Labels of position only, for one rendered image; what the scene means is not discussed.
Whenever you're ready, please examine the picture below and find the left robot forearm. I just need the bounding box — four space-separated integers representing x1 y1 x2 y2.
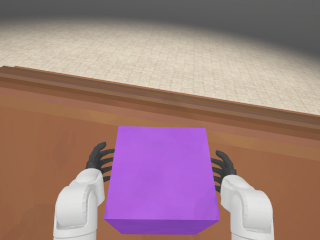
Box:
53 168 105 240

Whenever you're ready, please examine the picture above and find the robot left hand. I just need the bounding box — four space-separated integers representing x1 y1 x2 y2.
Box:
85 142 115 182

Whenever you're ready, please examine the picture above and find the carton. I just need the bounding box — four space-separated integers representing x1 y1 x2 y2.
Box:
104 126 220 235

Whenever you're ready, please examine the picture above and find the robot right hand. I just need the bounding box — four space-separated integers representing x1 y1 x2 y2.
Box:
210 150 237 193

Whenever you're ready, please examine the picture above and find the right robot forearm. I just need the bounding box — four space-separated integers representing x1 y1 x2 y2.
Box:
220 175 274 240

